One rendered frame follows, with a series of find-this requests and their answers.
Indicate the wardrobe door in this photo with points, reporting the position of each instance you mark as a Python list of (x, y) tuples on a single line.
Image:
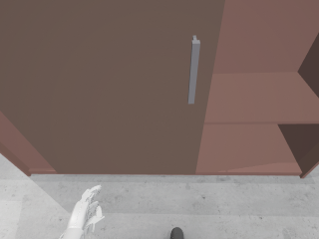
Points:
[(101, 86), (14, 140)]

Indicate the left robot hand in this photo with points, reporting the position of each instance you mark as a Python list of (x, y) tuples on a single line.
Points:
[(81, 215)]

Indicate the handle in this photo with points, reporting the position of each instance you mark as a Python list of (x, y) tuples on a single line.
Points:
[(194, 57)]

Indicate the robot left forearm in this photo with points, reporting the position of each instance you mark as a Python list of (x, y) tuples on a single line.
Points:
[(73, 233)]

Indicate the right robot foot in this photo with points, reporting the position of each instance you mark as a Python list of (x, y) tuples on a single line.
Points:
[(176, 233)]

